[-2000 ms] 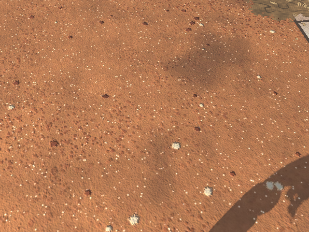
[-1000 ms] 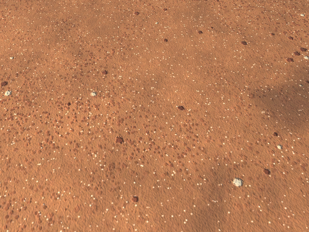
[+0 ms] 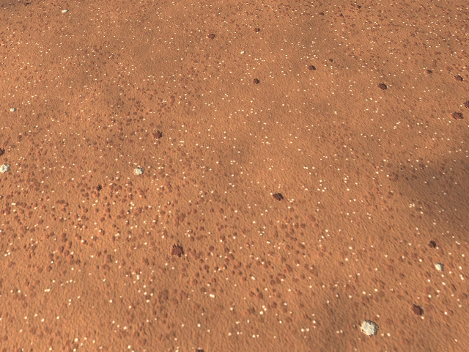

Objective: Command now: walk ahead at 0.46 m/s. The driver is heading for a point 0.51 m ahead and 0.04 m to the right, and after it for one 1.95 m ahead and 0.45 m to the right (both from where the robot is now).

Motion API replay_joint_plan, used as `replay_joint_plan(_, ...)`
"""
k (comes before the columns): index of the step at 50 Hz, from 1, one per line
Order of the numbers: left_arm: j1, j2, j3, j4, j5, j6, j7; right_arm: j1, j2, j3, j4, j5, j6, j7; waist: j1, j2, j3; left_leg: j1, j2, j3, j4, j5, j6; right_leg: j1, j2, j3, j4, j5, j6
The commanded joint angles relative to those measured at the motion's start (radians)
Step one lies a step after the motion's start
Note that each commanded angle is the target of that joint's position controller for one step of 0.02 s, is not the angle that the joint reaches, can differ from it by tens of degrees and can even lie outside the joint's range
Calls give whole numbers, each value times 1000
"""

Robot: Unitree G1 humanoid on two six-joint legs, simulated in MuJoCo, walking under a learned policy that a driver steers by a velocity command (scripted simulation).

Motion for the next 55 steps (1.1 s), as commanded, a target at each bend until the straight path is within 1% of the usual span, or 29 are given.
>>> replay_joint_plan(1,65,144,19,-9,1,-9,9,-172,-21,9,-110,9,-14,-2,7,-141,124,4,-48,66,-154,41,17,-80,-239,90,-23,645,-84)
replay_joint_plan(4,20,170,25,-11,1,-13,12,-86,-57,-4,-106,10,-21,-18,-54,-148,70,170,-95,75,-225,9,79,-31,-265,61,95,975,-70)
replay_joint_plan(5,3,182,29,-14,2,-11,14,17,-80,-16,-77,10,-27,-26,-100,-150,12,270,-119,68,-236,-17,98,-10,-266,53,213,1088,-60)
replay_joint_plan(6,-18,192,33,-20,0,-6,14,174,-102,-31,-26,12,-36,-34,-163,-142,-68,428,-132,61,-290,1,119,-23,-256,41,386,1092,-49)
replay_joint_plan(7,-34,190,32,-30,-5,-4,10,326,-136,-49,18,-1,-43,-45,-226,-117,-144,649,-59,-13,-331,-14,147,-159,-226,25,603,892,-39)
replay_joint_plan(8,21,109,15,-61,-18,-2,1,450,-232,-74,32,-27,-45,-52,-212,46,-270,894,223,-382,-358,-194,222,-416,-125,-25,955,374,-17)
replay_joint_plan(9,78,106,27,-55,-25,2,-7,406,-236,-78,28,-9,-32,-36,-159,142,-318,951,372,-823,-535,-262,339,-659,30,49,1227,-224,-9)
replay_joint_plan(10,-19,159,42,-80,-4,7,-4,282,-193,-71,14,19,-31,-30,-117,40,-154,808,325,-708,-577,-366,309,-741,-56,105,1246,-130,-27)
replay_joint_plan(11,-104,157,44,-106,3,1,-9,203,-117,-52,-3,24,-39,-26,-100,-9,-37,654,288,-567,-615,-327,281,-743,-96,95,1193,-44,-30)
replay_joint_plan(12,-133,136,44,-111,2,1,-12,174,-70,-39,2,17,-50,-25,-66,-43,28,536,241,-464,-647,-214,245,-697,-128,93,1128,-3,-29)
replay_joint_plan(14,-112,99,41,-107,21,25,-23,197,-24,-20,31,12,-69,-33,-13,-24,34,427,173,-323,-668,-44,199,-597,-157,90,1039,14,-8)
replay_joint_plan(17,-165,91,43,-134,23,49,-34,278,-61,-23,63,15,-88,-37,-2,-5,46,423,144,-228,-689,99,196,-640,-169,50,956,55,20)
replay_joint_plan(19,-269,104,45,-174,23,56,-39,318,-76,-23,70,17,-88,-38,-19,-2,70,448,128,-191,-711,132,186,-717,-183,24,875,131,38)
replay_joint_plan(23,-433,89,33,-231,3,53,-46,381,-66,-15,78,15,-88,-40,-63,8,84,509,95,-73,-711,285,128,-737,-156,-17,650,278,43)
replay_joint_plan(27,-542,83,23,-270,-2,48,-47,453,-65,-10,100,9,-89,-54,-100,20,90,639,126,-6,-693,414,103,-731,-112,-56,500,320,11)
replay_joint_plan(29,-562,90,25,-284,2,44,-46,465,-68,-9,107,3,-85,-62,-98,22,86,719,150,23,-644,535,98,-720,-89,-75,451,276,-15)
replay_joint_plan(32,-448,121,43,-260,11,38,-36,430,-107,-18,99,0,-77,-79,-32,58,10,791,175,70,-419,956,81,-573,-4,-127,427,127,-75)
replay_joint_plan(33,-343,141,55,-230,12,34,-32,417,-122,-23,92,-2,-70,-80,10,67,-45,788,179,78,-269,995,81,-473,24,-130,398,97,-101)
replay_joint_plan(34,-204,168,73,-188,21,27,-29,397,-134,-26,80,3,-63,-78,75,59,-111,703,170,99,-68,883,70,-290,25,-100,319,134,-135)
replay_joint_plan(35,-61,250,102,-162,38,29,-20,372,-119,-21,38,10,-67,-72,135,-15,-202,482,138,115,237,552,52,-53,-149,128,303,74,-201)
replay_joint_plan(36,-78,326,129,-179,20,48,-16,412,-52,-18,-11,35,-79,-49,65,-297,-293,50,-124,77,647,-354,-8,220,-423,711,188,122,-383)
replay_joint_plan(37,-123,307,124,-180,-7,57,-24,318,-118,-30,-40,14,-87,-45,57,-90,-246,-82,-67,-116,682,-323,15,191,-397,708,141,139,-371)
replay_joint_plan(38,-189,270,115,-191,-10,57,-20,243,-106,-27,-73,20,-101,-40,35,-58,-128,-117,-17,-129,623,-238,18,70,-379,578,117,173,-338)
replay_joint_plan(39,-225,211,102,-190,-5,53,-19,239,-100,-28,-73,21,-106,-41,-11,22,-37,-71,18,-121,525,-194,12,-71,-340,490,86,281,-291)
replay_joint_plan(40,-244,185,93,-190,-7,46,-13,223,-92,-30,-85,6,-92,-42,-43,33,-5,-18,41,-128,453,-191,-2,-164,-290,422,76,354,-257)
replay_joint_plan(42,-244,179,86,-191,-13,29,-9,250,-66,-26,-92,-19,-51,-37,-80,-1,-12,64,49,-118,366,-193,-34,-253,-232,342,62,437,-232)
replay_joint_plan(45,-194,231,97,-188,-17,17,-8,177,-60,-24,-135,-23,-22,-28,-76,-37,2,40,50,-81,241,-130,-73,-298,-187,299,39,464,-220)
replay_joint_plan(50,-86,234,99,-191,-17,28,-11,-39,-72,-20,-224,-13,-16,-21,5,-86,15,-44,30,-68,7,66,-92,-214,-153,313,54,480,-152)
replay_joint_plan(55,-19,246,101,-199,-3,35,1,-172,-80,-7,-291,-3,-27,-14,53,-106,15,-60,-14,-69,-151,88,-70,-79,-176,357,116,551,-145)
